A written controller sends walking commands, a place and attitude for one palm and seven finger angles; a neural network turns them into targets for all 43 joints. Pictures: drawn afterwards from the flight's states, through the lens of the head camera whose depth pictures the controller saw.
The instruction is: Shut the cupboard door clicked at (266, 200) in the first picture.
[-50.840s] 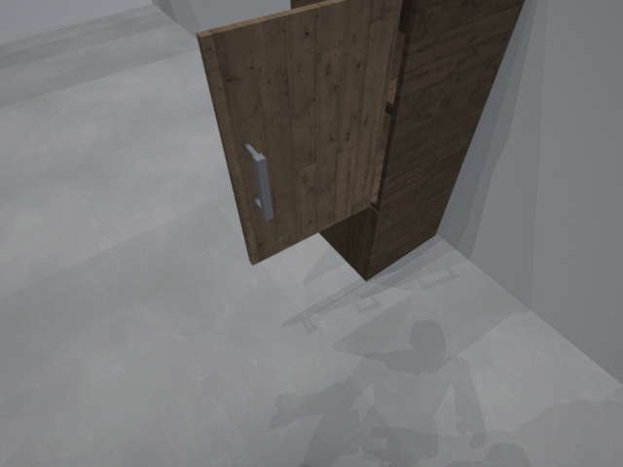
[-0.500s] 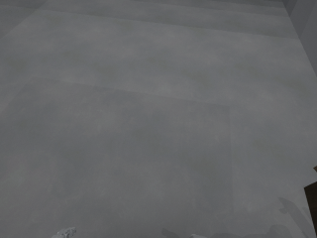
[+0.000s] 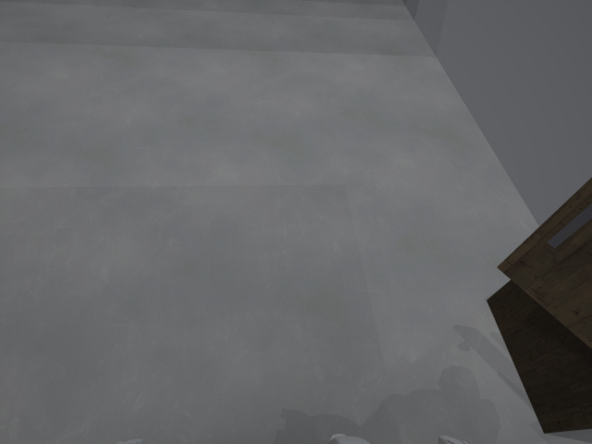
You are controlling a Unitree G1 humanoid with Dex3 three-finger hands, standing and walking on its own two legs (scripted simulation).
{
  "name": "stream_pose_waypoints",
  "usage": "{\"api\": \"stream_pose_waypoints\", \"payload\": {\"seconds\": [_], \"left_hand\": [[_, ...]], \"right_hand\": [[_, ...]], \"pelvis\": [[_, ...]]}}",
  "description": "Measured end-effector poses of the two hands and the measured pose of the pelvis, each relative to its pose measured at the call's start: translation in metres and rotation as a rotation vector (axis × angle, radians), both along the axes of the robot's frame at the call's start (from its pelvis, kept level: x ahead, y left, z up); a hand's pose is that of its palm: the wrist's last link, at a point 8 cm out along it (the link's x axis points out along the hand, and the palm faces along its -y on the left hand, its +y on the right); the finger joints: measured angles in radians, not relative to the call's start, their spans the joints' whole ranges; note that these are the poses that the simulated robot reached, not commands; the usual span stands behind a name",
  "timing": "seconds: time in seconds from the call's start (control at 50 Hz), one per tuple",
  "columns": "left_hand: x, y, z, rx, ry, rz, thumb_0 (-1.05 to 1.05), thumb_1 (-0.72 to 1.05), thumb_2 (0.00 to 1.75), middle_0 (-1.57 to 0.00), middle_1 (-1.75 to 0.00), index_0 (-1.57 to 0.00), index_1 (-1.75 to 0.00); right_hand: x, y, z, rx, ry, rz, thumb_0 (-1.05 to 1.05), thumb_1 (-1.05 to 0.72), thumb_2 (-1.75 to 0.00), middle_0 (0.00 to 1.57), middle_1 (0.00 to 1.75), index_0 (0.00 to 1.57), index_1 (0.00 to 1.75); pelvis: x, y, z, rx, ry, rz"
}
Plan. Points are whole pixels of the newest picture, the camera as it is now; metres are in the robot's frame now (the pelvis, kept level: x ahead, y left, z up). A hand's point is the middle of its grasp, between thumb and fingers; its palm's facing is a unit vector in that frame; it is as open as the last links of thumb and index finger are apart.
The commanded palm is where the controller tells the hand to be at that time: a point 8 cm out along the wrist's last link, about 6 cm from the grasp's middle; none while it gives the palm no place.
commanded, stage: turn to face it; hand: left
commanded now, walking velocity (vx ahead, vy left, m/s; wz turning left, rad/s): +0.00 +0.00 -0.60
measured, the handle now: (585, 215) +0.56 -0.54 -0.04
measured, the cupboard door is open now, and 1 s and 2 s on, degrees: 32 32 32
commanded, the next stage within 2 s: take the last steps up to it in 1.32 s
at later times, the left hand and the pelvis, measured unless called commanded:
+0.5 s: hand (210, 437) +0.15 +0.13 -0.14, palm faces -0.28 -0.92 -0.27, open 7.4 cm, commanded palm none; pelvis +0.00 -0.04 +0.01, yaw -17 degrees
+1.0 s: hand (239, 380) +0.23 +0.10 -0.15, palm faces -0.54 -0.81 -0.23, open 7.4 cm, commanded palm none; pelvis +0.03 -0.03 +0.01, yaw -36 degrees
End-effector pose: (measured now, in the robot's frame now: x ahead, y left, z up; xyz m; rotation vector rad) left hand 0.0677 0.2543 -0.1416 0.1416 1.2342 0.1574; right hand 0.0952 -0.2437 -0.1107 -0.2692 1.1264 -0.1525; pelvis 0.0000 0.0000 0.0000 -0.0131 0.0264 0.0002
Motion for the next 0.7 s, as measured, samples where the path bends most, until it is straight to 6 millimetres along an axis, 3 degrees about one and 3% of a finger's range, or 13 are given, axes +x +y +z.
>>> {"api": "stream_pose_waypoints", "payload": {"seconds": [0.16, 0.3, 0.36, 0.54, 0.7], "left_hand": [[0.031, 0.0, 0.015, 0.019, 0.011, -0.1, 0.01, 0.91, 0.9, -0.2, -0.3, -0.19, -0.3], [0.076, -0.038, 0.019, 0.072, -0.052, -0.244, 0.01, 0.91, 0.9, -0.2, -0.3, -0.19, -0.3], [0.083, -0.056, 0.024, 0.09, -0.074, -0.279, 0.01, 0.91, 0.9, -0.2, -0.3, -0.2, -0.3], [0.088, -0.084, 0.029, 0.067, -0.017, -0.363, 0.01, 0.9, 0.9, -0.2, -0.3, -0.2, -0.3], [0.108, -0.077, 0.008, 0.025, 0.02, -0.423, 0.01, 0.9, 0.9, -0.21, -0.3, -0.2, -0.3]], "right_hand": [[-0.039, -0.006, 0.003, 0.012, 0.051, -0.115, 0.01, -0.91, -0.9, 0.2, 0.29, 0.2, 0.3], [-0.088, -0.044, -0.032, 0.06, 0.099, -0.265, 0.01, -0.91, -0.9, 0.2, 0.3, 0.2, 0.3], [-0.102, -0.06, -0.041, 0.06, 0.142, -0.312, 0.01, -0.91, -0.9, 0.2, 0.29, 0.2, 0.3], [-0.095, -0.074, -0.014, 0.05, 0.077, -0.38, 0.01, -0.91, -0.9, 0.2, 0.29, 0.2, 0.3], [-0.076, -0.061, -0.001, 0.008, -0.004, -0.441, 0.01, -0.91, -0.9, 0.2, 0.29, 0.2, 0.3]], "pelvis": [[0.003, -0.004, 0.01, -0.023, -0.005, -0.105], [0.006, -0.03, -0.008, 0.012, -0.015, -0.199], [0.003, -0.036, -0.009, 0.005, -0.019, -0.223], [0.006, -0.044, 0.009, 0.039, 0.007, -0.323], [0.022, -0.028, 0.004, 0.022, 0.02, -0.425]]}}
